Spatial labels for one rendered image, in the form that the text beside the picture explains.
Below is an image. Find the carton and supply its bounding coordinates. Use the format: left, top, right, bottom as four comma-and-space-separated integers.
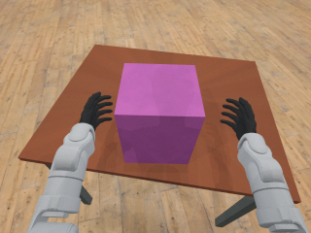
114, 63, 206, 164

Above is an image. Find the robot left hand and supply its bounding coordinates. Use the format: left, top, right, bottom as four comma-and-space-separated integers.
79, 91, 113, 131

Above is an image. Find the robot right hand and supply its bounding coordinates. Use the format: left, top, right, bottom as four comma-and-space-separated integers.
220, 97, 257, 141

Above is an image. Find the right robot forearm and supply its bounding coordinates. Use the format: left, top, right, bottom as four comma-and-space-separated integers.
237, 132, 310, 233

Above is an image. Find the table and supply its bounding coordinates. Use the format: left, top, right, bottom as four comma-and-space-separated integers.
17, 44, 301, 228

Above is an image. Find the robot left upper arm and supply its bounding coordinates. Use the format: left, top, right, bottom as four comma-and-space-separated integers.
29, 221, 79, 233

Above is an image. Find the left robot forearm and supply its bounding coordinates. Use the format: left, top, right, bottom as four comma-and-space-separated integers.
26, 122, 95, 233

